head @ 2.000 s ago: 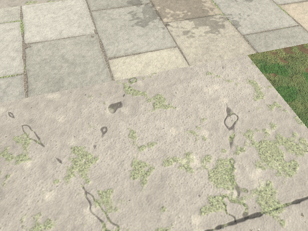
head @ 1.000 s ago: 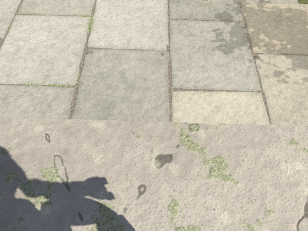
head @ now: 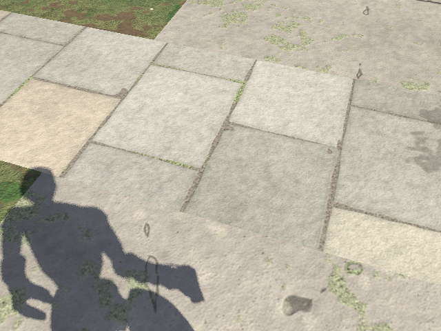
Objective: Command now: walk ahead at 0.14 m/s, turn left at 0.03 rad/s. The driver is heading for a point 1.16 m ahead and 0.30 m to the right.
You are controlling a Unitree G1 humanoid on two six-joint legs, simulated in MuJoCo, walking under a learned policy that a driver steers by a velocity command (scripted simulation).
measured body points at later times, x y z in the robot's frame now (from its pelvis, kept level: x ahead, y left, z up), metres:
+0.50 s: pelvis +0.15 -0.06 +0.01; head +0.17 -0.08 +0.46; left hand +0.10 +0.20 -0.12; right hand +0.34 -0.31 -0.10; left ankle +0.30 +0.11 -0.67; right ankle +0.05 -0.14 -0.74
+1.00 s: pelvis +0.35 -0.03 +0.00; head +0.37 -0.04 +0.45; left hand +0.46 +0.24 -0.12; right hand +0.45 -0.29 -0.13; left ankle +0.41 +0.06 -0.74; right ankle +0.40 -0.18 -0.72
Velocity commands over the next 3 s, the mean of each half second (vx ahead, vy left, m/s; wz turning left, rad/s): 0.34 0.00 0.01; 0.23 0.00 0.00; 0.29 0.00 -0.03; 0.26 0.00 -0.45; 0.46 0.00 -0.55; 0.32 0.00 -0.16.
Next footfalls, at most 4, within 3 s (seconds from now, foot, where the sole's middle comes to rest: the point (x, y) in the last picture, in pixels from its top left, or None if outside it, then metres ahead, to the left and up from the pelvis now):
0.68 left None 0.45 0.06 -0.77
1.08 right None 0.43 -0.16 -0.77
1.50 left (205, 282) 0.68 0.09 -0.77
1.98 right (287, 297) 0.64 -0.17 -0.77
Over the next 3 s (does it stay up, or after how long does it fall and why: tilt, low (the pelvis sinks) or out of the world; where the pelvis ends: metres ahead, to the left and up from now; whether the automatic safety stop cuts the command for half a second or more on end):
stays up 1.05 -0.30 -0.01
